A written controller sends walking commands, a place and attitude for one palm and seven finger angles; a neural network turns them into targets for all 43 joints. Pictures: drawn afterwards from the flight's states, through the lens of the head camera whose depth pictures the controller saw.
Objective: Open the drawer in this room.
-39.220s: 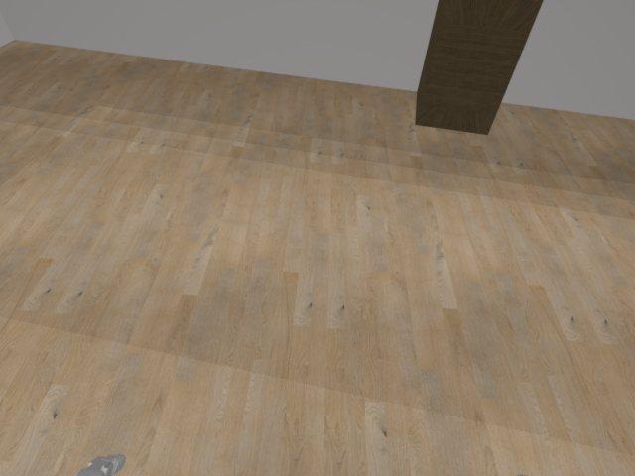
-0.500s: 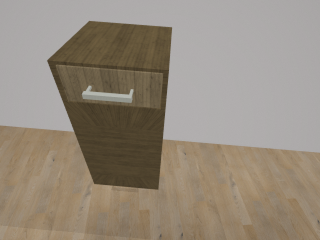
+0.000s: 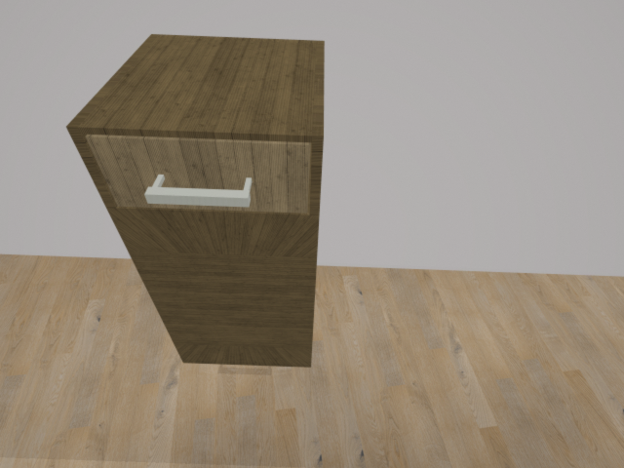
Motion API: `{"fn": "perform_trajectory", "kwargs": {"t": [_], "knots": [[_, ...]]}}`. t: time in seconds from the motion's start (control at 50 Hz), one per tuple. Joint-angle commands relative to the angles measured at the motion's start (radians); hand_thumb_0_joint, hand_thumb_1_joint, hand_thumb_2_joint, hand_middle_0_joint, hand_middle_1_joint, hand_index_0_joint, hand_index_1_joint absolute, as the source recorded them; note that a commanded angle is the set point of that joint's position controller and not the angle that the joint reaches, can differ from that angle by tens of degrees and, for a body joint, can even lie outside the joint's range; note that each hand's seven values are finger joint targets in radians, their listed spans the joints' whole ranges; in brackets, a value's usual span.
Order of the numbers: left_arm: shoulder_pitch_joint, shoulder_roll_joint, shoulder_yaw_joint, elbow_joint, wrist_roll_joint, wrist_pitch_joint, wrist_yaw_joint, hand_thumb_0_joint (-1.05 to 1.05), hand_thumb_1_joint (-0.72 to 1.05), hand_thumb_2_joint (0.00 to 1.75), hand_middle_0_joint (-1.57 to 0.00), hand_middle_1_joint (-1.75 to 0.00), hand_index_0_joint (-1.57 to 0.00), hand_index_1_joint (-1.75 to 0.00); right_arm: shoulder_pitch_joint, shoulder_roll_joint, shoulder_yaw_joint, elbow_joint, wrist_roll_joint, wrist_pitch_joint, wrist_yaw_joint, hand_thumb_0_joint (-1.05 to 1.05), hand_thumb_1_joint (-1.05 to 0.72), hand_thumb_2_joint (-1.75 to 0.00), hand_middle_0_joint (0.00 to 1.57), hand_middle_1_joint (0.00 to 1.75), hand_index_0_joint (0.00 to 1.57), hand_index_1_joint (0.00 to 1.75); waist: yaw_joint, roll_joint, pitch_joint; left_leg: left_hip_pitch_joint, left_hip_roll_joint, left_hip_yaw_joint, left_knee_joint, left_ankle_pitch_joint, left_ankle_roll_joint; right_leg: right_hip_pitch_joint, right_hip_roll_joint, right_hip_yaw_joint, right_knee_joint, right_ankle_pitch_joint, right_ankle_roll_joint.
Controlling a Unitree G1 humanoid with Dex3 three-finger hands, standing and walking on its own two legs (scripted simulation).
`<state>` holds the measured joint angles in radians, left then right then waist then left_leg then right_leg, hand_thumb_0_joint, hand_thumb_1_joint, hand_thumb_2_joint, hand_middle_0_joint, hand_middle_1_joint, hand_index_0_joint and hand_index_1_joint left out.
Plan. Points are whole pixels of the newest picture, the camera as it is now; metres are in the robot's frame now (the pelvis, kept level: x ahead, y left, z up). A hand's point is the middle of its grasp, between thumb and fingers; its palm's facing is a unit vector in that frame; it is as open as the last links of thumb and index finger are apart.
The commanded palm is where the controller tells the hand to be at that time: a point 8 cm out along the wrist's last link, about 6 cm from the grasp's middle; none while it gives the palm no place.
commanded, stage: shuffle to correct the standing spot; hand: left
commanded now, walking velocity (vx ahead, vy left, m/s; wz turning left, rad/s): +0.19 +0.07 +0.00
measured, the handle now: (201, 189) +0.57 +0.22 +0.03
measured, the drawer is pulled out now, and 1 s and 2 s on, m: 0.00 0.00 0.00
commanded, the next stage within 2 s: come to a stop and stand still in 0.02 s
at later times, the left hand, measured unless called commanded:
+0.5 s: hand out of the picture +0.07 +0.21 -0.19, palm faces +0.07 -0.99 -0.14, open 7.4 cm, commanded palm none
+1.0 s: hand out of the picture +0.05 +0.20 -0.18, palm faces +0.06 -0.99 -0.16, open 7.3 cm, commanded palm none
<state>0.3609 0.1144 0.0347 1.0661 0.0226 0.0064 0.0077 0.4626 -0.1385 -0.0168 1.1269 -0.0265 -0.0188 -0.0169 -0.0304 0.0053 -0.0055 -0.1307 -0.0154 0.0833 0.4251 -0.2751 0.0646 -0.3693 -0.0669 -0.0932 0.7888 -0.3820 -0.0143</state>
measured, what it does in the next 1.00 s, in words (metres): steps on the spot: right foot, then left foot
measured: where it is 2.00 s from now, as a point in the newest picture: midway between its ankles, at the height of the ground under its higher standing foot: outside the picture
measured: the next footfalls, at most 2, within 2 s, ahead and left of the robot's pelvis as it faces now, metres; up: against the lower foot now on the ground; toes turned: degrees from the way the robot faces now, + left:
right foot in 0.08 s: +0.09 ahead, -0.13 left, +0.00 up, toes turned -8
left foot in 0.32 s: +0.17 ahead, +0.14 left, +0.00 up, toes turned +8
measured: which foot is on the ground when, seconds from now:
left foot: down 0.00-0.08, up 0.10-0.30, down 0.32-0.72, up 0.74-0.98, down 1.00-1.00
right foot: up 0.00-0.06, down 0.08-0.34, up 0.36-0.70, down 0.72-1.00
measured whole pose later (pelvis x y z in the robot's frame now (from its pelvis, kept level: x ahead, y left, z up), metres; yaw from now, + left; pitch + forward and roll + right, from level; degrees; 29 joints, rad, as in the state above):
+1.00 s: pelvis +0.04 +0.03 -0.01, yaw -1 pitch +0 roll -2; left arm 0.33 0.13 0.04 1.03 0.02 0.00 0.03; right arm 0.35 -0.18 -0.05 1.09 -0.02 0.02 0.00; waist 0.00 0.01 -0.01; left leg -0.24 0.04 0.06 0.54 -0.29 0.01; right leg -0.18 -0.02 -0.09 0.47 -0.27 0.02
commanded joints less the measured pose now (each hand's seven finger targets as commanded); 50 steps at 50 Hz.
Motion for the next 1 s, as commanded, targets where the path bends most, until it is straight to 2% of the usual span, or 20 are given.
{"fn": "perform_trajectory", "kwargs": {"t": [0.0,0.04,0.06,0.08,0.1,0.18,0.22,0.28,0.32,0.36,0.46,0.56,0.66,0.68,0.7,0.74,0.82,0.9,0.94,0.98], "knots": [[0.024,0.003,0.004,-0.064,-0.002,-0.039,0.001,0.0,0.9,0.9,-0.2,-0.3,-0.2,-0.3,0.036,-0.119,-0.018,-0.018,0.007,-0.026,-0.014,0.0,-0.9,-0.9,0.2,0.3,0.2,0.3,0.042,0.06,0.105,-0.115,0.204,-0.181,-0.146,-0.003,0.103,0.124,0.023,-0.041,-0.256,0.1,0.002],[0.158,0.07,0.021,-0.016,0.001,-0.05,0.016,0.0,0.9,0.9,-0.2,-0.3,-0.2,-0.3,0.017,-0.088,-0.013,-0.024,0.017,-0.023,-0.008,0.0,-0.9,-0.9,0.2,0.3,0.2,0.3,0.102,-0.047,0.076,-0.328,0.113,-0.081,0.039,-0.117,0.039,0.411,-0.073,0.098,-0.377,0.058,-0.039],[0.237,0.155,0.039,-0.001,0.003,-0.057,0.027,0.0,0.9,0.9,-0.2,-0.3,-0.2,-0.3,0.006,-0.057,-0.01,-0.049,0.021,-0.021,0.002,0.0,-0.9,-0.9,0.2,0.3,0.2,0.3,0.126,-0.221,0.068,-0.505,0.014,0.005,0.246,-0.234,-0.007,0.51,-0.274,0.391,-0.505,-0.104,-0.122],[0.277,0.211,0.057,0.005,-0.001,-0.054,0.034,0.0,0.9,0.9,-0.2,-0.3,-0.2,-0.3,-0.044,-0.064,-0.022,-0.078,0.008,-0.018,0.006,0.0,-0.9,-0.9,0.2,0.3,0.2,0.3,0.143,-0.221,0.068,-0.546,0.022,0.003,0.491,-0.299,-0.015,0.457,-0.415,0.553,-0.645,-0.176,-0.191],[0.221,0.192,0.057,-0.009,-0.005,-0.049,0.035,0.0,0.9,0.9,-0.2,-0.3,-0.2,-0.3,-0.072,-0.074,-0.031,-0.091,0.0,-0.014,0.012,0.0,-0.9,-0.9,0.2,0.3,0.2,0.3,0.106,-0.088,0.118,-0.556,0.058,-0.054,0.599,-0.217,-0.017,0.372,-0.396,0.502,-0.654,-0.173,-0.2],[0.003,0.098,0.028,-0.07,0.007,-0.053,0.051,0.0,0.9,0.9,-0.2,-0.3,-0.2,-0.3,-0.043,-0.025,-0.023,-0.076,0.008,0.015,0.02,0.0,-0.9,-0.9,0.2,0.3,0.2,0.3,0.006,-0.177,0.167,-0.367,0.127,-0.069,0.495,-0.097,-0.05,0.093,-0.255,0.143,-0.581,0.301,-0.136],[-0.024,0.121,0.033,-0.083,0.012,-0.039,0.05,0.0,0.9,0.9,-0.2,-0.3,-0.2,-0.3,-0.038,0.005,-0.014,-0.075,0.018,0.02,0.014,0.0,-0.9,-0.9,0.2,0.3,0.2,0.3,0.001,-0.177,0.133,-0.235,0.098,-0.026,0.306,-0.055,-0.067,0.06,-0.211,0.049,-0.485,0.472,-0.114],[0.015,0.133,0.035,-0.082,-0.001,-0.01,0.046,0.0,0.9,0.9,-0.2,-0.3,-0.2,-0.3,0.021,-0.032,-0.025,-0.057,0.018,0.013,0.004,0.0,-0.9,-0.9,0.2,0.3,0.2,0.3,-0.005,-0.01,0.074,-0.041,0.072,0.012,0.067,0.261,-0.082,0.022,-0.114,0.014,-0.291,0.325,-0.046],[0.082,0.077,0.024,-0.09,-0.015,0.007,0.046,0.0,0.9,0.9,-0.2,-0.3,-0.2,-0.3,-0.007,-0.157,-0.047,-0.095,0.011,0.005,-0.008,0.0,-0.9,-0.9,0.2,0.3,0.2,0.3,0.026,0.277,0.027,-0.077,0.324,-0.262,-0.075,0.551,0.036,0.021,-0.002,-0.017,-0.139,-0.045,0.035],[0.074,0.055,0.014,-0.085,-0.01,0.015,0.047,0.0,0.9,0.9,-0.2,-0.3,-0.2,-0.3,-0.094,-0.168,-0.049,-0.12,0.003,0.007,-0.017,0.0,-0.9,-0.9,0.2,0.3,0.2,0.3,0.035,0.218,0.065,-0.185,0.362,-0.305,-0.166,0.41,0.104,0.055,0.008,0.028,0.026,-0.145,0.025],[0.037,0.07,0.009,-0.076,-0.001,0.021,0.031,0.0,0.9,0.9,-0.2,-0.3,-0.2,-0.3,-0.163,-0.169,-0.054,-0.127,0.006,0.009,-0.038,0.0,-0.9,-0.9,0.2,0.3,0.2,0.3,0.016,0.122,-0.053,0.038,0.36,-0.19,-0.056,0.771,0.138,-0.017,0.006,0.071,0.101,-0.102,0.037],[-0.006,0.082,0.02,-0.111,0.006,0.044,0.021,0.0,0.9,0.9,-0.2,-0.3,-0.2,-0.3,-0.172,-0.193,-0.069,-0.122,0.002,0.018,-0.046,0.0,-0.9,-0.9,0.2,0.3,0.2,0.3,0.003,0.098,-0.068,0.028,0.385,-0.194,-0.083,0.594,0.139,-0.014,0.015,0.082,0.069,-0.1,0.044],[0.11,0.075,0.025,-0.077,0.008,0.036,0.019,0.0,0.9,0.9,-0.2,-0.3,-0.2,-0.3,-0.234,-0.177,-0.068,-0.126,-0.001,0.041,-0.018,0.0,-0.9,-0.9,0.2,0.3,0.2,0.3,0.059,0.072,-0.018,-0.229,0.264,-0.13,-0.094,-0.028,0.023,0.278,0.038,0.019,-0.346,0.111,0.013],[0.125,0.106,0.026,-0.073,0.013,0.028,0.023,0.0,0.9,0.9,-0.2,-0.3,-0.2,-0.3,-0.237,-0.131,-0.06,-0.132,0.005,0.049,-0.009,0.0,-0.9,-0.9,0.2,0.3,0.2,0.3,0.065,-0.044,0.025,-0.293,0.159,-0.058,-0.004,-0.162,-0.032,0.276,-0.025,0.107,-0.492,0.056,-0.014],[0.091,0.164,0.027,-0.084,0.017,0.015,0.032,0.0,0.9,0.9,-0.2,-0.3,-0.2,-0.3,-0.24,-0.057,-0.045,-0.149,0.013,0.057,-0.002,0.0,-0.9,-0.9,0.2,0.3,0.2,0.3,0.047,-0.249,0.061,-0.338,0.059,0.011,0.134,-0.181,-0.082,0.183,-0.187,0.328,-0.629,-0.177,-0.079],[-0.061,0.21,0.026,-0.131,0.014,0.006,0.039,0.0,0.9,0.9,-0.2,-0.3,-0.2,-0.3,-0.275,-0.08,-0.05,-0.162,0.008,0.065,0.018,0.0,-0.9,-0.9,0.2,0.3,0.2,0.3,0.021,-0.147,0.112,-0.248,0.057,-0.045,0.372,-0.158,-0.079,-0.07,-0.275,0.374,-0.726,-0.322,-0.136],[-0.08,0.168,0.022,-0.12,-0.001,-0.027,0.034,0.0,0.9,0.9,-0.2,-0.3,-0.2,-0.3,-0.173,-0.081,-0.046,-0.097,0.003,0.05,0.026,0.0,-0.9,-0.9,0.2,0.3,0.2,0.3,0.005,-0.15,0.147,-0.31,0.07,-0.049,0.427,-0.03,-0.074,0.061,-0.182,0.235,-0.649,-0.037,-0.095],[-0.005,0.193,0.042,-0.095,0.009,-0.022,0.034,0.0,0.9,0.9,-0.2,-0.3,-0.2,-0.3,-0.169,-0.075,-0.037,-0.108,0.006,0.028,0.018,0.0,-0.9,-0.9,0.2,0.3,0.2,0.3,0.051,-0.101,0.109,-0.26,0.066,-0.029,0.192,-0.094,-0.071,0.182,-0.218,0.249,-0.559,0.08,-0.138],[-0.002,0.178,0.039,-0.075,-0.001,-0.015,0.03,0.0,0.9,0.9,-0.2,-0.3,-0.2,-0.3,-0.09,-0.067,-0.027,-0.079,0.008,0.015,0.005,0.0,-0.9,-0.9,0.2,0.3,0.2,0.3,0.028,-0.072,0.058,-0.083,0.053,-0.025,-0.023,0.03,-0.065,0.149,-0.161,0.192,-0.441,0.146,-0.1],[0.033,0.095,0.02,-0.065,-0.011,-0.008,0.022,0.0,0.9,0.9,-0.2,-0.3,-0.2,-0.3,-0.048,-0.136,-0.03,-0.066,0.007,0.0,-0.008,0.0,-0.9,-0.9,0.2,0.3,0.2,0.3,0.041,0.15,0.031,-0.005,0.21,-0.226,-0.105,0.15,0.004,0.056,-0.018,0.072,-0.293,0.101,-0.015]]}}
